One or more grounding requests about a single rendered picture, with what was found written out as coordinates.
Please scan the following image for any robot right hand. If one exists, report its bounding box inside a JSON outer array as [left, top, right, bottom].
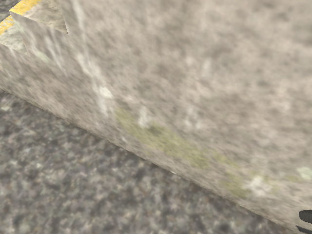
[[298, 210, 312, 224]]

